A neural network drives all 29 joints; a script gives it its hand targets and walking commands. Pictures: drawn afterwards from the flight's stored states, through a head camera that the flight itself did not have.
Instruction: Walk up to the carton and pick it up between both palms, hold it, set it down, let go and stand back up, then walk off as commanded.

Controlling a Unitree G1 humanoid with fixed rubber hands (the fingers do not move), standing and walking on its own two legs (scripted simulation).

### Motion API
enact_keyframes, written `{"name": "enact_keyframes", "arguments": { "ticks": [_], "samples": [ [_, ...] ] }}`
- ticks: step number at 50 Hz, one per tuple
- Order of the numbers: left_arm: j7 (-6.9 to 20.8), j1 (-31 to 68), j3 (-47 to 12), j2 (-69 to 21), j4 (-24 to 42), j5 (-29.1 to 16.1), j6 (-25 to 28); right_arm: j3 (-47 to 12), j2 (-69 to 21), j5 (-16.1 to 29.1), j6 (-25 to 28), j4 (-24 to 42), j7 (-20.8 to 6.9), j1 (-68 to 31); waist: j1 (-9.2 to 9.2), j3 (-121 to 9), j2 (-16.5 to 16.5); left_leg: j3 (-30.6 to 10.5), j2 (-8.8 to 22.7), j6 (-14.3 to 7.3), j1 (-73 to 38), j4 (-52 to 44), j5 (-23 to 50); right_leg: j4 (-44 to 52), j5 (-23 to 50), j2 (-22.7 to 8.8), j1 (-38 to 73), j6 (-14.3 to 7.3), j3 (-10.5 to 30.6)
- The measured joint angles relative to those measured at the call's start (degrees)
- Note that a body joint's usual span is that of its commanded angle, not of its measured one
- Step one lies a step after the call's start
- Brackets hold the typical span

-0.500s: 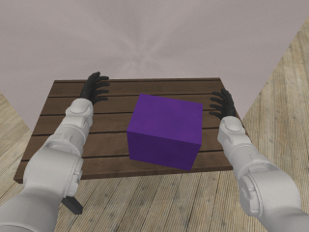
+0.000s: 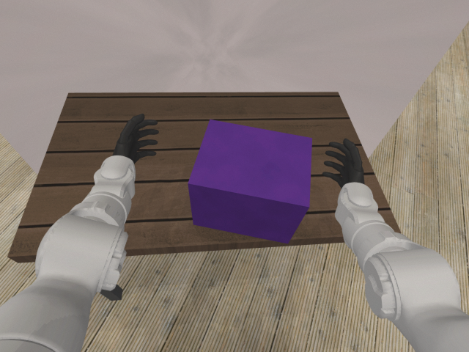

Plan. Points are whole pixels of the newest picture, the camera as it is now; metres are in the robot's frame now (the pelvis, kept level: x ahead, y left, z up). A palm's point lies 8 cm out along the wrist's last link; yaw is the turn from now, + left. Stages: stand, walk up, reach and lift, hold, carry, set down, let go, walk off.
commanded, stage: reach and lift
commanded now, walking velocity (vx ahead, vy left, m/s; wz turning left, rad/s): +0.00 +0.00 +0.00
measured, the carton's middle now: (250, 183) +0.46 -0.06 -0.06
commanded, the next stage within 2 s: none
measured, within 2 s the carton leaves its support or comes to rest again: neither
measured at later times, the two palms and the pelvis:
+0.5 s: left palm (145, 171) +0.45 +0.15 +0.01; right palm (346, 193) +0.38 -0.23 +0.01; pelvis -0.04 -0.01 -0.03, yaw +0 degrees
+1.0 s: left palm (164, 167) +0.47 +0.12 +0.00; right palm (324, 185) +0.40 -0.20 +0.00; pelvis -0.02 -0.01 -0.03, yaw +0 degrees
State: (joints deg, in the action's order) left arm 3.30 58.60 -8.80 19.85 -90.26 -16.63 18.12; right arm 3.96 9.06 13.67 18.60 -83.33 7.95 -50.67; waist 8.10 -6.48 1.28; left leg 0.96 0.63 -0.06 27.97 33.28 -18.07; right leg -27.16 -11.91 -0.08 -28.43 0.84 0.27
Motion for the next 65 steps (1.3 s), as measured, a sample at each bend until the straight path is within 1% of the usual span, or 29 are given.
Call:
{"name": "enact_keyframes", "arguments": {
  "ticks": [8, 13, 17, 23, 29, 33, 36, 40, 42, 45, 50, 54, 59, 62, 65],
  "samples": [
    [-0.6, 0.8, -1.7, 0.0, -1.7, -0.2, 5.3, 0.0, 0.0, 0.0, 3.3, -0.2, -1.1, -0.3, 0.01, -3.2, 0.0, -0.1, 0.0, -0.1, 11.1, 4.4, 0.0, -5.2, 0.0, 0.0, -11.5, 0.0, 0.0],
    [-0.9, 3.5, -3.5, 0.0, -4.2, -2.0, 6.7, 0.0, 0.0, 0.0, 3.4, -0.4, -1.3, -2.0, 0.11, -4.5, 0.0, -0.1, 0.0, -0.4, 16.9, 7.3, 0.0, -8.3, -0.1, 0.0, -17.4, 0.0, 0.0],
    [-1.1, 5.4, -5.0, 0.0, -5.3, -3.4, 7.3, 0.0, 0.0, 0.0, 3.4, -0.4, -1.3, -3.7, 0.58, -5.5, 0.0, -0.1, 0.0, -0.4, 20.5, 9.1, 0.0, -10.4, -0.2, 0.0, -21.2, 0.0, 0.0],
    [-1.2, 7.3, -5.6, 0.0, -5.6, -4.0, 7.4, 0.0, 0.0, 0.0, 2.4, -0.4, -1.3, -6.1, 1.24, -6.0, 0.0, -0.2, 0.0, -0.4, 23.2, 10.4, 0.0, -12.3, -0.5, 0.0, -24.2, 0.0, 0.0],
    [-1.1, 7.9, -5.6, 0.0, -5.6, -4.0, 7.5, 0.0, 0.0, 0.0, 1.4, 0.5, -1.3, -6.5, 1.29, -6.1, 0.0, -0.2, 0.0, -0.4, 23.6, 10.5, -0.3, -13.0, -1.1, 0.0, -24.9, 0.0, 0.0],
    [-0.6, 7.9, -5.5, -0.2, -5.6, -3.7, 7.9, 0.0, -0.4, -1.1, 1.4, 1.9, -1.3, -6.5, 1.29, -6.1, 0.0, -0.2, 0.0, -0.3, 23.6, 10.5, -0.6, -13.2, -1.6, 0.0, -25.0, 0.0, 0.0],
    [0.1, 7.9, -4.3, -0.8, -5.6, -1.4, 8.6, 0.0, -1.6, -2.7, 1.8, 2.2, -1.3, -6.5, 1.29, -6.1, 0.0, -0.2, 0.0, -0.3, 23.6, 10.5, -1.0, -13.2, -1.9, 0.0, -25.0, 0.0, 0.0],
    [0.6, 7.9, 0.6, -2.8, -5.6, 4.3, 9.4, 1.8, -3.7, -5.6, 3.7, 2.2, -1.1, -6.5, 1.3, -6.2, 0.0, -0.2, 0.0, -0.3, 23.6, 10.5, -1.4, -13.2, -2.3, 0.0, -25.0, 0.0, 0.0],
    [-0.2, 7.9, 4.3, -3.4, -5.6, 7.1, 9.5, 3.8, -4.5, -7.2, 5.0, 1.8, -0.4, -6.5, 1.3, -6.1, 0.0, -0.2, 0.0, -0.3, 23.6, 10.5, -1.6, -13.2, -2.5, 0.0, -25.0, 0.0, 0.0],
    [-1.0, 7.9, 9.3, -3.4, -5.6, 11.1, 9.7, 6.5, -4.7, -9.9, 7.1, 0.8, -0.3, -6.5, 1.3, -6.1, 0.0, -0.2, 0.0, -0.2, 23.6, 10.5, -1.7, -13.2, -2.7, 0.0, -25.0, 0.0, 0.0],
    [-1.5, 7.9, 13.7, -3.4, -5.6, 15.5, 9.7, 10.1, -5.3, -13.3, 9.3, -0.4, -0.1, -6.5, 1.29, -6.0, 0.0, -0.2, 0.0, -0.1, 23.6, 10.5, -1.8, -13.2, -2.7, 0.0, -25.0, 0.0, 0.0],
    [-1.6, 7.9, 18.1, -3.4, -5.6, 19.0, 9.7, 14.7, -6.1, -17.0, 10.6, -0.3, 0.3, -6.2, 1.29, -5.9, 0.0, -0.2, 0.0, 0.0, 23.6, 10.5, -1.7, -13.2, -2.7, 0.0, -25.0, 0.0, 0.0],
    [-1.6, 7.9, 25.6, -3.4, -5.6, 24.6, 11.4, 22.7, -7.9, -24.0, 12.0, 2.8, 0.6, -5.0, 1.04, -4.8, 0.0, -0.2, 0.0, -0.1, 23.6, 10.5, -1.5, -13.2, -2.4, 0.0, -25.0, 0.0, 0.0],
    [-1.6, 7.9, 28.3, -3.4, -5.6, 26.3, 12.9, 26.1, -8.7, -27.7, 12.7, 4.6, 0.5, -4.7, 0.94, -4.0, 0.0, -0.2, 0.0, -0.1, 23.6, 10.5, -1.4, -13.2, -2.3, 0.0, -25.0, 0.0, 0.0],
    [-1.8, 7.9, 29.4, -3.4, -5.3, 27.0, 13.6, 28.0, -9.2, -30.0, 12.7, 5.7, 0.5, -4.7, 0.94, -3.4, 0.0, -0.2, 0.0, -0.1, 23.6, 10.5, -1.3, -13.2, -2.3, 0.0, -25.0, 0.0, 0.0]
  ]
}}
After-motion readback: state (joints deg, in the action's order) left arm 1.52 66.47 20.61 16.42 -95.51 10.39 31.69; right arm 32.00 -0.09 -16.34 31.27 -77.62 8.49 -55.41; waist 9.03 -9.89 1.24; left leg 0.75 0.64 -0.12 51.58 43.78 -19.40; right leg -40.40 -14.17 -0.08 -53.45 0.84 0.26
